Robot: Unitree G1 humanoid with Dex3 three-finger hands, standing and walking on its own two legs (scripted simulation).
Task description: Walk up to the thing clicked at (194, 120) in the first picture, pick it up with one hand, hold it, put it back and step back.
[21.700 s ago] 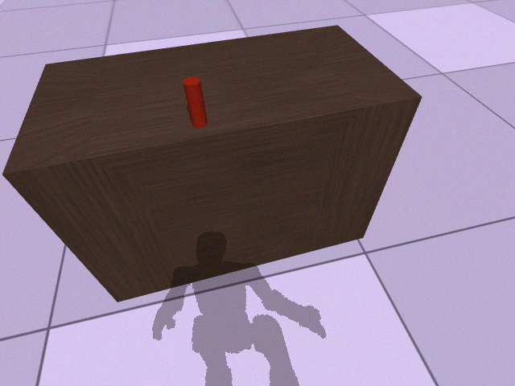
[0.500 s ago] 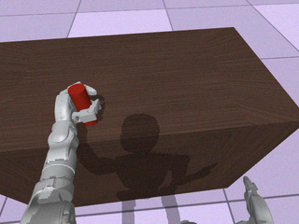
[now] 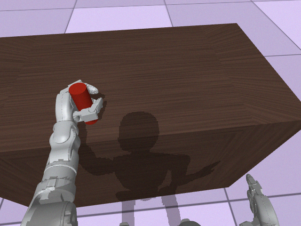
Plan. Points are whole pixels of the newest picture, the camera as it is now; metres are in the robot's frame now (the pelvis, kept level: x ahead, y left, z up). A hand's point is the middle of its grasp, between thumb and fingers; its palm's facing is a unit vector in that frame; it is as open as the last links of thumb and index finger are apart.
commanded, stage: open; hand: left
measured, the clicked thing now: (85, 105) +0.43 +0.17 +0.09
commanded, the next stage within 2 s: withdraw in 0.34 s
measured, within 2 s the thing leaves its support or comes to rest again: rests again in 0.88 s
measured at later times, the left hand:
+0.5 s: hand (90, 104) +0.43 +0.16 +0.09, palm faces +0.09 -1.00 +0.00, open 10.5 cm
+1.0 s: hand (48, 73) +0.44 +0.22 +0.19, palm faces +0.11 -0.98 -0.15, open 14.7 cm
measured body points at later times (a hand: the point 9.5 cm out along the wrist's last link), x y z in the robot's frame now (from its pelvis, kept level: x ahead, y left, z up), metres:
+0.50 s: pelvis +0.00 -0.01 +0.00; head +0.05 +0.00 +0.45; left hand +0.42 +0.21 +0.09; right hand +0.16 -0.27 -0.05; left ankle +0.02 +0.13 -0.69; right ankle +0.02 -0.15 -0.69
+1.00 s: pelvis +0.01 +0.00 +0.02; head +0.02 +0.00 +0.47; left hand +0.43 +0.28 +0.20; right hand +0.17 -0.27 -0.04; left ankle +0.02 +0.13 -0.69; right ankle +0.02 -0.15 -0.69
